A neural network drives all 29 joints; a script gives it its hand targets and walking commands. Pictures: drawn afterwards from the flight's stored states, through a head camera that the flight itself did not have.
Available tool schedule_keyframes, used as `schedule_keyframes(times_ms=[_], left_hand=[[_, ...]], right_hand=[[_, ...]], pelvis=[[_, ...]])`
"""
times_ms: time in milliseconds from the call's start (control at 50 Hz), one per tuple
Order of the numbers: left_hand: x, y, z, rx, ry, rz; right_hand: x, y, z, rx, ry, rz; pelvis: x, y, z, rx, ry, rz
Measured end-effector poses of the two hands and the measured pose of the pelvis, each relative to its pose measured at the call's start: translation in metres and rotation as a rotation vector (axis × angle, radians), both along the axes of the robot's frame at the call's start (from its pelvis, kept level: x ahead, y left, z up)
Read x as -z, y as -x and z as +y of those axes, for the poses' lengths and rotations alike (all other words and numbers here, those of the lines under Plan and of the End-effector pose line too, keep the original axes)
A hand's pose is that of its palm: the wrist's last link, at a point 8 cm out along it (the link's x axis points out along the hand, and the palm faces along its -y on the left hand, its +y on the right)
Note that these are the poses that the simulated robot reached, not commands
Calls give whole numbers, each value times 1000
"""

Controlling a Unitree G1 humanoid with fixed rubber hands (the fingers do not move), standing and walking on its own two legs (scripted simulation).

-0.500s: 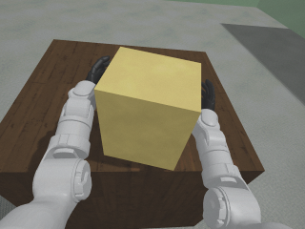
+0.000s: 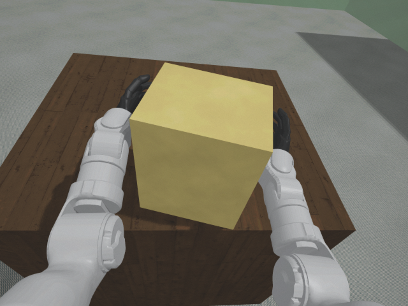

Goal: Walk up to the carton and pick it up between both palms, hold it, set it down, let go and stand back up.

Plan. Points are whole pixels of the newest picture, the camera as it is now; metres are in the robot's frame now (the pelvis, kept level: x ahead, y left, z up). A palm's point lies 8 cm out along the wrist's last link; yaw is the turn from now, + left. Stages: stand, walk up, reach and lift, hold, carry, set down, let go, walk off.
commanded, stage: reach and lift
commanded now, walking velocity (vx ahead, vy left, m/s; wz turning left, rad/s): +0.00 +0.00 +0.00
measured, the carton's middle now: (201, 151) +0.38 -0.01 +0.11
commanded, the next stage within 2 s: none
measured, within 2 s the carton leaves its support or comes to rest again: leaves its support in 0.08 s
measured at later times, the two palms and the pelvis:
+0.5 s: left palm (131, 113) +0.41 +0.12 +0.18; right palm (284, 150) +0.35 -0.17 +0.14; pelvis -0.02 +0.00 +0.00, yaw +0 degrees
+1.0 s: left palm (115, 95) +0.38 +0.14 +0.23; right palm (287, 132) +0.35 -0.16 +0.19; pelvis -0.01 +0.00 +0.00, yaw +1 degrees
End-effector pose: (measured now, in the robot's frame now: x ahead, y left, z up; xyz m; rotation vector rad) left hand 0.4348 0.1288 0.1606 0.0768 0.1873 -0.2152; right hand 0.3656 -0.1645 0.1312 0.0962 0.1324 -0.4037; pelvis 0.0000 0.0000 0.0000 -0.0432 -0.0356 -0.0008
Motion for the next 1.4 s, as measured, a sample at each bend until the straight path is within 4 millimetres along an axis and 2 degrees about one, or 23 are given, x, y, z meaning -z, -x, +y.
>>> schedule_keyframes(times_ms=[300, 420, 580, 640, 740, 820, 1000, 1160, 1280, 1400], left_hand=[[-24, 21, -6, -6, -29, -105], [-19, 24, -7, -34, -41, -75], [-14, 19, -9, -62, -29, -30], [-26, 17, -9, -75, -5, -49], [-60, 19, -6, -93, 23, -124], [-72, 26, 0, -114, 17, -132], [-73, 52, 8, -153, 0, -88], [-79, 71, 7, -184, -33, -88], [-79, 76, 1, -206, -44, -68], [-92, 71, -9, -225, -57, -72]], right_hand=[[-10, 17, -5, -7, 16, -95], [-8, 15, -6, -31, 26, -58], [-11, 6, -10, -65, 87, 2], [-20, 2, -9, -70, 92, -18], [-46, -3, -7, -80, 90, -92], [-58, -3, -2, -102, 100, -96], [-57, 13, 6, -141, 98, -50], [-67, 24, 3, -163, 53, -52], [-78, 23, -4, -178, 23, -38], [-91, 15, -14, -191, 38, -36]], pelvis=[[0, 16, -1, -1, -1, -21], [0, 18, -2, -1, -2, -25], [0, 13, -3, 0, -3, -17], [0, 8, -2, 0, -3, -11], [0, 1, -2, 0, -3, -12], [0, -2, -2, -2, -2, -40], [1, 6, -3, -9, -2, -99], [2, 21, -5, -11, -4, -119], [2, 28, -9, -11, -10, -129], [3, 28, -13, -10, -16, -127]])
